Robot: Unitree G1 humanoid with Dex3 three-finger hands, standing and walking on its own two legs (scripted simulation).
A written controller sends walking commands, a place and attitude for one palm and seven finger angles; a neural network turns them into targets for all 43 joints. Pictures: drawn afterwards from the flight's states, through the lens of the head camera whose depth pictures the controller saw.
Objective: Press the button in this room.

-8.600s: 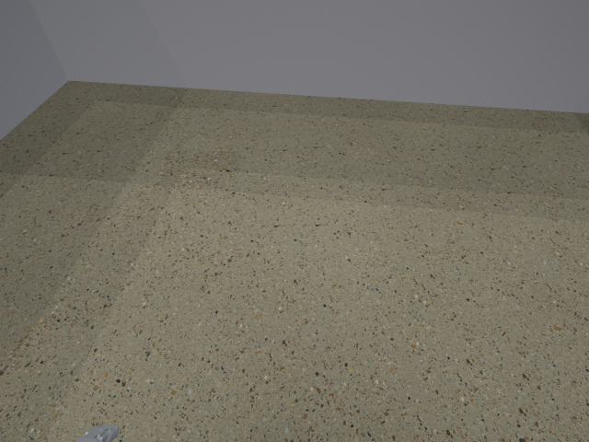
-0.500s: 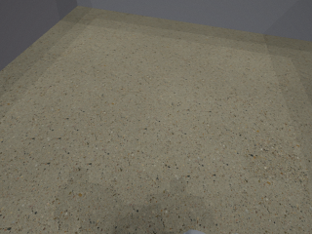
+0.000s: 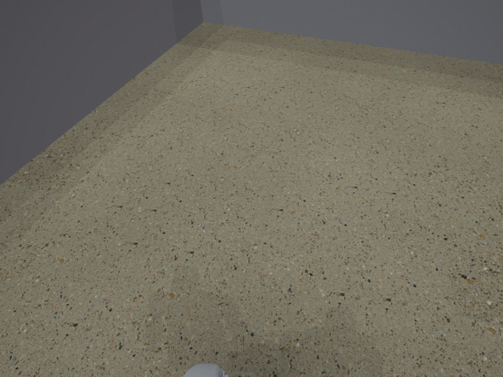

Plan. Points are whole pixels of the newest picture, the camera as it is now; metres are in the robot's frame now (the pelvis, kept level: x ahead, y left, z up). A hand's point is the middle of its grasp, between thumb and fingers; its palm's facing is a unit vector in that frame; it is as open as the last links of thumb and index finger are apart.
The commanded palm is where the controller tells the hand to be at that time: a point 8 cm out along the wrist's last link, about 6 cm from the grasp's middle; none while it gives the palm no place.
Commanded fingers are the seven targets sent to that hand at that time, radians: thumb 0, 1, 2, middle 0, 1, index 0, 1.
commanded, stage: turn or walk to find it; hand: left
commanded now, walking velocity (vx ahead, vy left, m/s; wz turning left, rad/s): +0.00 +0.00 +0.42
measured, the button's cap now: out of the picture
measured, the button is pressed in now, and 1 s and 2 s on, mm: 0 0 0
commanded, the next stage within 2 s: none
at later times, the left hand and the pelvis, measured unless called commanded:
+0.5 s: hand out of the picture +0.02 +0.28 -0.16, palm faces +0.22 -0.94 -0.24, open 7.4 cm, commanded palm none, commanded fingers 0.00 0.90 0.90 -0.20 -0.30 -0.20 -0.30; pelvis -0.03 +0.05 +0.00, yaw +11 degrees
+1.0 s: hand out of the picture -0.07 +0.21 -0.16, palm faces +0.43 -0.87 -0.25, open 7.4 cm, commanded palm none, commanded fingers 0.00 0.90 0.90 -0.20 -0.30 -0.20 -0.30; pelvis -0.04 +0.01 +0.00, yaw +26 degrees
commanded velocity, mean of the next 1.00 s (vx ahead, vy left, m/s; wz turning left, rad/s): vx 0.00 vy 0.00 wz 0.42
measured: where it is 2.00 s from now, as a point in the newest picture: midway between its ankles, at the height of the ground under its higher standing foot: outside the picture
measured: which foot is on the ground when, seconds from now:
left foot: up 0.00-0.16, down 0.18-0.68, up 0.70-1.00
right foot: down 0.00-0.18, up 0.20-0.66, down 0.68-1.00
